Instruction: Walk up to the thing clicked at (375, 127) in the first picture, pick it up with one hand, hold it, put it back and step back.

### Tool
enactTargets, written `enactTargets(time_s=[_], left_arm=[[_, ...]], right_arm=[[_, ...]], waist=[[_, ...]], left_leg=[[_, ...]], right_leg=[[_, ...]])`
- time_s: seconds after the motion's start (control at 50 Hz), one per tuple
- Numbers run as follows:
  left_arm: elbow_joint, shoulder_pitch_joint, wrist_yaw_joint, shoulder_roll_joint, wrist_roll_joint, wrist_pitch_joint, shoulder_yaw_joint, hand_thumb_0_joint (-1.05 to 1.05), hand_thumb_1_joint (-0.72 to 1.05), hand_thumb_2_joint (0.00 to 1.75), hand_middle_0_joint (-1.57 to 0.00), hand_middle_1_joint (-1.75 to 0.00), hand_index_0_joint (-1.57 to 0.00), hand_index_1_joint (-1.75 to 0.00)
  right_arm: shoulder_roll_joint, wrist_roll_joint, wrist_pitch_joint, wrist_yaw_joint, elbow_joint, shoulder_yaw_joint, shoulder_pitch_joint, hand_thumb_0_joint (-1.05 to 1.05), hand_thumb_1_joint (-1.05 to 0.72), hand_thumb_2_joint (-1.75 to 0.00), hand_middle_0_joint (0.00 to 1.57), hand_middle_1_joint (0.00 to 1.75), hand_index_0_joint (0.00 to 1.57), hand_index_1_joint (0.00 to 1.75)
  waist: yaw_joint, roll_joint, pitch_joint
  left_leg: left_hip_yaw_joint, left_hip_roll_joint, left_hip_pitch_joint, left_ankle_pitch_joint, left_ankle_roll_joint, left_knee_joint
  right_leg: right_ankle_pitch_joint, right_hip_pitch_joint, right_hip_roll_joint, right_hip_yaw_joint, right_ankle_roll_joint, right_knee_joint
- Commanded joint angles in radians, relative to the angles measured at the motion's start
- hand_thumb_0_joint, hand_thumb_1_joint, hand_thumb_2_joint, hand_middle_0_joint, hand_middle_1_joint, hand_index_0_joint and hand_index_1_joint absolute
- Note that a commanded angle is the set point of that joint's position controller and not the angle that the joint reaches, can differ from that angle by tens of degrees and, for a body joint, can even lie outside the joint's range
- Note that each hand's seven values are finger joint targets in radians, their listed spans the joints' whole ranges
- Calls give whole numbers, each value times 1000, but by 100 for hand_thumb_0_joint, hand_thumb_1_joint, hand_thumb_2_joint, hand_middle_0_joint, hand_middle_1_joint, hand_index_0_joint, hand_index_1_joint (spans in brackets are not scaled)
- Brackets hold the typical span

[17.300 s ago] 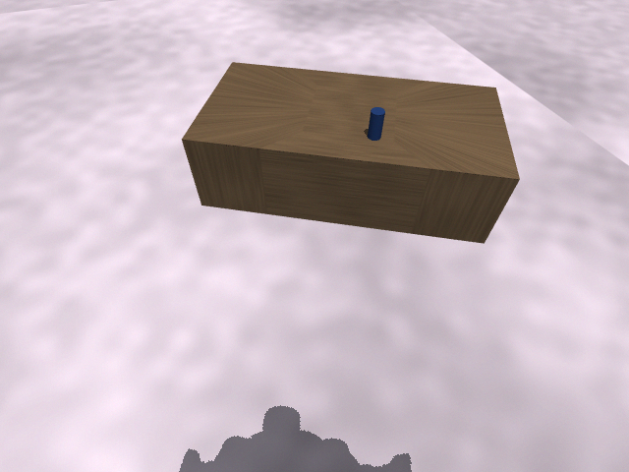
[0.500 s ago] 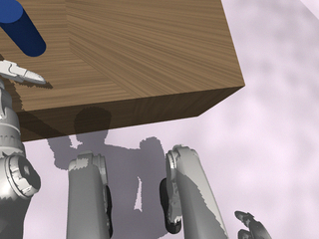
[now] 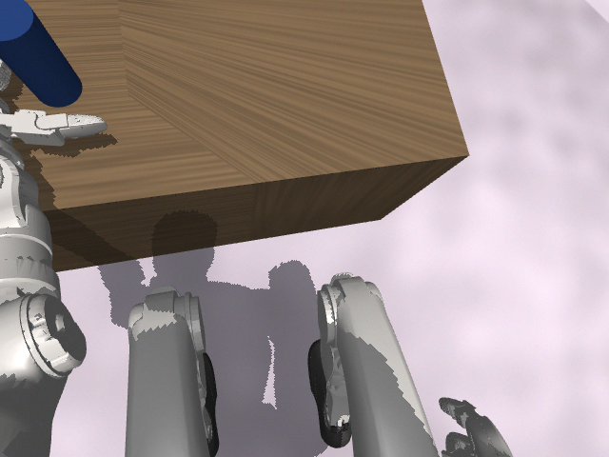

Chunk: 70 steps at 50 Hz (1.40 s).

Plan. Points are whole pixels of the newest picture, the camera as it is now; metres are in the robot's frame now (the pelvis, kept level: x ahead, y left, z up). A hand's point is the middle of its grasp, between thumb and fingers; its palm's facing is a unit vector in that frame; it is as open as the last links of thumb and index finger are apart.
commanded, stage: close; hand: left
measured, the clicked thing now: (34, 57) +0.56 +0.27 +0.00
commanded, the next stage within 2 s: settle in 0.54 s
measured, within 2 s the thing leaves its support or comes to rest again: leaves its support in 1.02 s
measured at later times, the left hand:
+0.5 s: hand (31, 75) +0.54 +0.27 +0.00, palm faces +0.30 -0.95 -0.02, open 8.4 cm
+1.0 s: hand (34, 83) +0.53 +0.26 +0.00, palm faces +0.27 -0.96 -0.07, open 8.8 cm
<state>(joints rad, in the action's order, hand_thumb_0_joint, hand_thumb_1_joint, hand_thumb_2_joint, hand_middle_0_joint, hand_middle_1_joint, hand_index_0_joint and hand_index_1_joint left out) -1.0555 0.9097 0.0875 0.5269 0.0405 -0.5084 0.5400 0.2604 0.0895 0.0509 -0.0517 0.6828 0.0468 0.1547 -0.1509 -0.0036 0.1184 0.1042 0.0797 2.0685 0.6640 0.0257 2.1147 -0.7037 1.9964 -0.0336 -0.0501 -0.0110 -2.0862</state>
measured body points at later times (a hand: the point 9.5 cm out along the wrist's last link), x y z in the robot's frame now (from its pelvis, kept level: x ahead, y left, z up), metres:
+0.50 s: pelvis +0.00 +0.00 -0.01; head +0.23 +0.04 +0.37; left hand +0.52 +0.32 +0.00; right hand +0.06 -0.27 -0.14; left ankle +0.08 +0.14 -0.39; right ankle +0.08 -0.12 -0.39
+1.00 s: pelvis +0.00 +0.00 -0.01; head +0.22 +0.04 +0.38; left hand +0.51 +0.31 +0.01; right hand +0.07 -0.26 -0.13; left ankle +0.08 +0.14 -0.39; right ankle +0.08 -0.12 -0.39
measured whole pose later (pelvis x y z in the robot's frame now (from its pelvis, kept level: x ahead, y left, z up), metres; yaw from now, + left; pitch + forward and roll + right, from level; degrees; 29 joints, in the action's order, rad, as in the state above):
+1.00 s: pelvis +0.00 +0.00 -0.01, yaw +0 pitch +35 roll -5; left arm -1.00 0.91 0.10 0.55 0.02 -0.42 0.52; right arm 0.26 0.07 0.09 -0.05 0.65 0.05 0.18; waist -0.16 -0.01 0.11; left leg 0.11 0.07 2.09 0.66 0.02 2.14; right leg -0.71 2.01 -0.03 -0.05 -0.02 -2.11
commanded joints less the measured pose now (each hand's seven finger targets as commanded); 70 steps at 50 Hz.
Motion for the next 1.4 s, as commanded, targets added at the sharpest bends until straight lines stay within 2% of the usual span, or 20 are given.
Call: enactTargets(time_s=[0.0, 0.02, 0.06, 0.12, 0.16, 0.26, 0.28, 0.4, 0.62, 0.72, 0.74, 0.84, 1.0, 1.02, 1.08, 1.12, 1.22, 1.28, 1.34, 1.38], left_arm=[[175, 370, -8, 278, 0, -78, 18, 0, -16, 39, -62, -53, -64, -51], [186, 378, -8, 307, -8, -81, 27, 0, -14, 41, -64, -55, -66, -53], [149, 373, -4, 275, -8, -79, 8, 0, -8, 44, -68, -58, -69, -56], [146, 392, -7, 304, 2, -83, 31, 0, -1, 50, -74, -64, -76, -62], [135, 381, -1, 296, -2, -79, 15, 0, 4, 53, -78, -68, -80, -66], [141, 378, 20, 305, 7, -76, 17, 0, 16, 67, -93, -82, -94, -80], [124, 380, 26, 278, 9, -71, -1, 0, 19, 70, -95, -85, -97, -83], [125, 359, 36, 275, 4, -56, -4, 0, 44, 93, -115, -107, -117, -105], [91, 360, 47, 246, -1, -50, -19, 0, 40, 107, -128, -124, -131, -122], [97, 340, 33, 275, -19, -37, 0, 0, 35, 114, -128, -131, -129, -130], [149, 381, 33, 265, -19, -35, -19, 0, 35, 116, -128, -132, -130, -131], [231, 396, 9, 312, -18, -8, 1, 0, 30, 116, -129, -133, -131, -133], [413, 496, -7, 333, 19, 6, -1, 0, 25, 118, -129, -136, -131, -136], [397, 501, -4, 305, 19, 9, -33, 0, 24, 118, -128, -137, -130, -136], [361, 431, -10, 348, 11, 23, -7, 0, 24, 119, -127, -137, -129, -136], [379, 446, -8, 304, 19, 30, -37, 0, 23, 120, -128, -138, -131, -138], [236, 333, -6, 261, 30, 63, -26, 0, 29, 125, -130, -141, -132, -140], [303, 379, -10, 303, 29, 54, -1, 0, 28, 127, -132, -143, -135, -142], [265, 364, 4, 266, 38, 50, -17, 0, 28, 127, -132, -143, -135, -142], [286, 356, 7, 290, 27, 47, -13, 0, 29, 126, -131, -142, -134, -140]], right_arm=[[210, 7, 1, 15, -23, -62, 194, 0, -92, -90, 20, 30, 20, 30], [211, 7, 4, 15, -20, -63, 195, 0, -92, -90, 20, 30, 20, 30], [210, 8, 6, 14, -19, -57, 189, 0, -92, -90, 20, 30, 20, 30], [215, 6, 6, 17, -28, -55, 192, 0, -92, -90, 20, 30, 20, 30], [218, 5, 7, 16, -25, -56, 192, 0, -92, -89, 20, 30, 20, 30], [219, 5, 6, 15, -21, -54, 201, 0, -91, -89, 20, 30, 20, 30], [221, 6, 6, 13, -21, -54, 212, 0, -91, -89, 20, 30, 20, 30], [227, 5, 10, 13, -22, -62, 214, 0, -89, -89, 20, 30, 20, 30], [230, 13, 14, 5, -33, -58, 218, 0, -89, -89, 20, 30, 20, 30], [230, 14, 25, 0, -56, -58, 209, 0, -90, -89, 20, 30, 20, 30], [230, 14, 27, 1, -61, -61, 212, 0, -90, -89, 20, 30, 20, 30], [227, -2, 34, 10, -78, -71, 211, 0, -90, -89, 20, 30, 20, 30], [216, -22, 26, 37, -53, -79, 228, 0, -90, -90, 20, 30, 20, 30], [209, -23, 23, 39, -53, -75, 225, 0, -91, -90, 20, 30, 20, 30], [209, -25, 19, 45, -44, -77, 222, 0, -90, -90, 20, 30, 20, 30], [198, -30, 18, 46, -45, -78, 229, 0, -90, -90, 20, 30, 20, 30], [208, -43, 13, 50, -48, -79, 223, 0, -89, -89, 20, 30, 20, 30], [194, -44, 11, 54, -50, -80, 234, 0, -88, -89, 20, 30, 20, 30], [192, -45, 3, 49, -52, -82, 239, 0, -88, -89, 20, 30, 20, 30], [196, -42, 1, 49, -48, -89, 242, 0, -88, -89, 20, 30, 20, 30]], waist=[[-11, -189, 658], [-4, -202, 656], [-18, -198, 623], [-14, -173, 633], [-17, -193, 629], [-14, -172, 667], [-33, -176, 671], [-21, -185, 670], [-39, -200, 636], [-13, -204, 653], [-19, -226, 670], [1, -212, 714], [-11, -245, 768], [-25, -237, 749], [6, -222, 742], [-3, -232, 742], [-1, -174, 631], [5, -149, 643], [-10, -136, 664], [10, -162, 689]], left_leg=[[-31, -20, -483, -147, -49, -212], [-33, -20, -478, -139, -48, -216], [-28, -19, -460, -113, -47, -220], [-35, -24, -433, -94, -51, -208], [-32, -22, -447, -84, -48, -216], [-47, -24, -430, -147, -54, -181], [-44, -22, -438, -162, -55, -173], [-38, -20, -459, -188, -52, -169], [-31, -18, -452, -246, -48, -140], [-34, -19, -457, -211, -46, -157], [-34, -20, -468, -201, -45, -162], [-37, -24, -470, -145, -46, -195], [-27, -20, -574, -152, -50, -248], [-28, -20, -565, -137, -51, -257], [-37, -23, -576, -143, -55, -285], [-36, -22, -597, -151, -53, -309], [-14, -18, -605, -175, -53, -354], [-36, -22, -585, -187, -63, -363], [-40, -23, -606, -230, -67, -369], [-39, -19, -654, -266, -64, -383]], right_leg=[[194, -294, -12, -41, 44, 233], [188, -299, -12, -38, 44, 233], [171, -281, -11, -43, 44, 225], [156, -293, -12, -39, 41, 236], [145, -277, -11, -43, 43, 229], [201, -323, -15, -36, 37, 223], [214, -321, -16, -41, 36, 221], [234, -308, -17, -47, 39, 208], [279, -271, -13, -57, 41, 173], [243, -282, -12, -59, 43, 176], [242, -281, -12, -57, 44, 178], [200, -325, -10, -49, 44, 207], [205, -343, -5, -25, 44, 270], [194, -351, -5, -23, 43, 286], [197, -401, -4, -8, 41, 328], [200, -411, -4, -7, 44, 347], [219, -384, -1, -21, 46, 371], [244, -464, -4, -8, 39, 416], [283, -504, -6, -4, 37, 434], [302, -510, -6, -4, 41, 431]])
